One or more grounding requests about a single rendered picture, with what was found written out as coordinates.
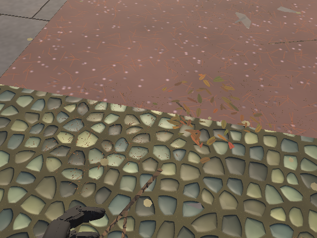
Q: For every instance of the left robot hand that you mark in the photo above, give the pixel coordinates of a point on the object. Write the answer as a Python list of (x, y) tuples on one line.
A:
[(73, 217)]

